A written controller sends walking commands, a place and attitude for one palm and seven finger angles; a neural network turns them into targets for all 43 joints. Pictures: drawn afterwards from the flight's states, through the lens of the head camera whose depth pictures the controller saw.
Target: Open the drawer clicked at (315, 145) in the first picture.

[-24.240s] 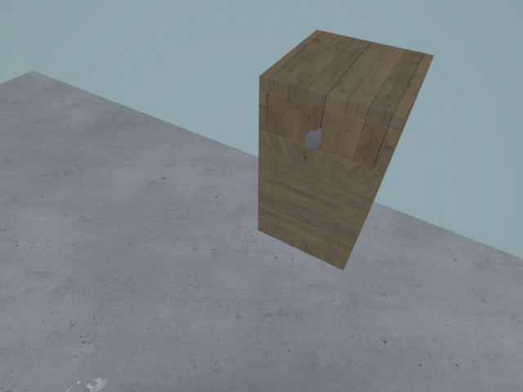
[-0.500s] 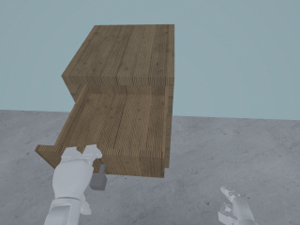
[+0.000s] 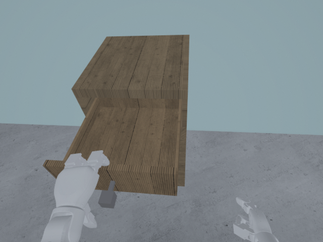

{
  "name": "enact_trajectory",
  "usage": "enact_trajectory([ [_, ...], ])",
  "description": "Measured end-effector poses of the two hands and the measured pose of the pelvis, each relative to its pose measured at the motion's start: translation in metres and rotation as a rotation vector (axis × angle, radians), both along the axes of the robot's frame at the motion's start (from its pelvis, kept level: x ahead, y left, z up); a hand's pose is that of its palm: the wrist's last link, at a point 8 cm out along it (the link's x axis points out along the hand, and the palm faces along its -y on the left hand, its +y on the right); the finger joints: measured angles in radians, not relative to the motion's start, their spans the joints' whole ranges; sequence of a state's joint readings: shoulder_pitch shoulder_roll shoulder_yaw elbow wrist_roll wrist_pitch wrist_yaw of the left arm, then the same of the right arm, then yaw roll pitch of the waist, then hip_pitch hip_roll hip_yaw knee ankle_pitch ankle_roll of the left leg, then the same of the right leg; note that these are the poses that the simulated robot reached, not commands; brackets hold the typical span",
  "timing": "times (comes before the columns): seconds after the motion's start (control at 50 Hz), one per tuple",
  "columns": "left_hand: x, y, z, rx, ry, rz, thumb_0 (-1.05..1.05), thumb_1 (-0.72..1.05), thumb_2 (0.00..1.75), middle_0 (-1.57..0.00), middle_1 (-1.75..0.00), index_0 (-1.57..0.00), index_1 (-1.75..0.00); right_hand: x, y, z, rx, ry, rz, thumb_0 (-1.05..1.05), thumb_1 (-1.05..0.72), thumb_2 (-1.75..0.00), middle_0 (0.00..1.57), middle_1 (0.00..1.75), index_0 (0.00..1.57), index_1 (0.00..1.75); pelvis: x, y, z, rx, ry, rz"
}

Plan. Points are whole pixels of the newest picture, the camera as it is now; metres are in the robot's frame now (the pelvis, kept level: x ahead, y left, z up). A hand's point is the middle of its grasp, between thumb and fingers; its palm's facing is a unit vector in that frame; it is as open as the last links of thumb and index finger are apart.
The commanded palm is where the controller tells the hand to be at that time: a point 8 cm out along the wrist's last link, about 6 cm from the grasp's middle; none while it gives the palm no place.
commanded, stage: lift the hand off the handle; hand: left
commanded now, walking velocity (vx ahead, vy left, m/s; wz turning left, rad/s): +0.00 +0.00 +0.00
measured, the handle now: (109, 193) +0.26 +0.20 -0.08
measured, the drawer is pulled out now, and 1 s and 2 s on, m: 0.30 0.30 0.30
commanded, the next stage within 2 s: draw the hand back to the body in 0.58 s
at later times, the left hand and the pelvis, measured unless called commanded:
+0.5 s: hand (81, 182) +0.23 +0.21 +0.07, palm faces +0.07 -0.14 -0.99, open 13.8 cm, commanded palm +0.20 +0.21 +0.13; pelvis +0.01 +0.00 +0.01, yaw +0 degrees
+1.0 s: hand (67, 185) +0.21 +0.24 +0.08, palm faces +0.06 -0.14 -0.99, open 13.9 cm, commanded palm +0.19 +0.23 +0.15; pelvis +0.01 +0.01 +0.01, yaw +0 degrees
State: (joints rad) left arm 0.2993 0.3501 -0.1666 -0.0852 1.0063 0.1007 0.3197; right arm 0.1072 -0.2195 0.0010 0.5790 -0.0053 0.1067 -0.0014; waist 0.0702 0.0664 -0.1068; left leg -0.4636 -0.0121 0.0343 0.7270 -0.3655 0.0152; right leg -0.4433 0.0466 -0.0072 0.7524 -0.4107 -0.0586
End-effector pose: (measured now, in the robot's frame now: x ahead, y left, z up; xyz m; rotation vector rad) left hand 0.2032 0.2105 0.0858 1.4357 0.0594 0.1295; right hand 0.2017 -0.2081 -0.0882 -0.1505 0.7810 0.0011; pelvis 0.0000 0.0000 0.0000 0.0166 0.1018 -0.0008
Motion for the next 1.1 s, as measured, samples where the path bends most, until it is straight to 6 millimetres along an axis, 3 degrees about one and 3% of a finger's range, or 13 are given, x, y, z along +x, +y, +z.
enact_trajectory([
  [0.28, -0.002, 0.003, 0.018, -0.014, 0.008, -0.015, 0.0, -0.49, 0.3, -0.32, -1.2, -0.31, -1.2, 0.007, -0.006, 0.008, -0.013, -0.009, 0.003, 0.01, -0.91, -0.9, 0.2, 0.3, 0.19, 0.3, 0.006, -0.001, 0.006, -0.002, -0.015, -0.001],
  [0.5, -0.001, 0.009, 0.034, -0.014, -0.013, -0.004, 0.0, -0.49, 0.3, -0.32, -1.2, -0.31, -1.2, 0.013, 0.003, 0.011, 0.007, -0.013, 0.015, 0.01, -0.91, -0.9, 0.2, 0.3, 0.19, 0.3, 0.01, 0.003, 0.009, -0.004, -0.024, 0.0],
  [0.66, 0.003, 0.006, 0.031, -0.043, 0.023, -0.018, 0.0, -0.49, 0.3, -0.32, -1.2, -0.31, -1.2, 0.016, 0.012, 0.014, 0.019, -0.02, 0.032, 0.01, -0.91, -0.9, 0.2, 0.3, 0.19, 0.3, 0.01, 0.007, 0.011, -0.008, -0.027, 0.0],
  [0.78, -0.003, 0.005, 0.035, -0.033, 0.004, -0.054, 0.0, -0.49, 0.3, -0.32, -1.2, -0.32, -1.2, 0.016, 0.015, 0.016, 0.021, -0.024, 0.037, 0.01, -0.91, -0.9, 0.2, 0.3, 0.19, 0.3, 0.012, 0.009, 0.011, -0.01, -0.023, -0.011],
  [0.96, -0.015, 0.029, 0.05, -0.006, -0.015, 0.03, 0.0, -0.49, 0.3, -0.32, -1.2, -0.31, -1.2, 0.018, 0.018, 0.015, 0.028, -0.02, 0.041, 0.01, -0.91, -0.9, 0.2, 0.3, 0.19, 0.3, 0.012, 0.012, 0.011, -0.014, -0.032, -0.001],
  [1.1, -0.017, 0.024, 0.054, -0.018, 0.011, -0.018, 0.0, -0.49, 0.3, -0.32, -1.2, -0.31, -1.2, 0.02, 0.022, 0.019, 0.02, -0.03, 0.057, 0.01, -0.91, -0.9, 0.2, 0.3, 0.19, 0.3, 0.012, 0.014, 0.013, -0.015, -0.04, 0.003],
])
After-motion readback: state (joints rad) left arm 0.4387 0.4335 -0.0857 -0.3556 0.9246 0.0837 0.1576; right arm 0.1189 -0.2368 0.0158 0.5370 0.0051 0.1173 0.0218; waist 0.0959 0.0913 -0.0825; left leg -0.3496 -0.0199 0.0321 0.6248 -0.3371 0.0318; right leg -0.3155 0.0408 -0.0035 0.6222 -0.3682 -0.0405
